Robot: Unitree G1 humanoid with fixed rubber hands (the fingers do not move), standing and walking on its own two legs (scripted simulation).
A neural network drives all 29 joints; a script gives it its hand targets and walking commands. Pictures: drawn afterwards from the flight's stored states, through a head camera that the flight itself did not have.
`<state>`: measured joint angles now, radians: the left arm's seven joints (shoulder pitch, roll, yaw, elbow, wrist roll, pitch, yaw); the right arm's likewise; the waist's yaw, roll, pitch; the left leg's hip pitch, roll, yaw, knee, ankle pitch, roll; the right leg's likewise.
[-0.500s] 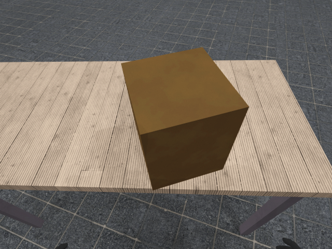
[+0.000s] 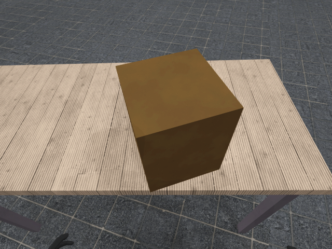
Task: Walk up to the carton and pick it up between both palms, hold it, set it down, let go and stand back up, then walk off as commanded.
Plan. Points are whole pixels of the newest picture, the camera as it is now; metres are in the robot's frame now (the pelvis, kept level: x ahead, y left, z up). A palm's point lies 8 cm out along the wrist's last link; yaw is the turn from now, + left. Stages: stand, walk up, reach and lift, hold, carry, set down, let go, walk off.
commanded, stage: walk up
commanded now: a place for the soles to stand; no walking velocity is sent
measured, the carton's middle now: (172, 122) +0.39 +0.00 +0.08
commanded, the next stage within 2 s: reach and lift in 1.40 s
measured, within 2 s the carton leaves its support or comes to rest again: neither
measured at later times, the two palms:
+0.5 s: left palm out of the picture +0.06 +0.37 -0.13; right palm out of the picture +0.05 -0.24 -0.14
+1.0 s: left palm out of the picture +0.09 +0.34 -0.11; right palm out of the picture +0.07 -0.26 -0.10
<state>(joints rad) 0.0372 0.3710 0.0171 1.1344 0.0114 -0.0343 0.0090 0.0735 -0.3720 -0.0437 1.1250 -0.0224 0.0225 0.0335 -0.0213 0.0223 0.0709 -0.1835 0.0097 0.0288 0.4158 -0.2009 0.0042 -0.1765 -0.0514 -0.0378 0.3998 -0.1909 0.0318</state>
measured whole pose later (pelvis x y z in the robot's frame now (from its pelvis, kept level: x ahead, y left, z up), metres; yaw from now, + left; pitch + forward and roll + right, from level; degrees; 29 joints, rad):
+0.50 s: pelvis -0.03 +0.06 -0.02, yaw -3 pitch -2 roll +0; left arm 0.14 0.39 0.03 1.02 0.02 0.01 0.02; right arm 0.13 -0.35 -0.05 0.95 -0.02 0.00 0.00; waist -0.01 0.00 0.14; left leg -0.30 -0.02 0.11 0.65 -0.32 0.07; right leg -0.25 0.00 0.04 0.67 -0.42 -0.01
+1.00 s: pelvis -0.02 +0.05 +0.00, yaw -2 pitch -2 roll +0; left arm 0.10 0.37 0.00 1.09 0.01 -0.01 -0.01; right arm 0.07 -0.36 -0.01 1.07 -0.01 -0.04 0.01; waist -0.01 -0.01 0.03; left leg -0.16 0.00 0.09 0.39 -0.20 0.04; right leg -0.10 0.03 0.02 0.39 -0.25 -0.01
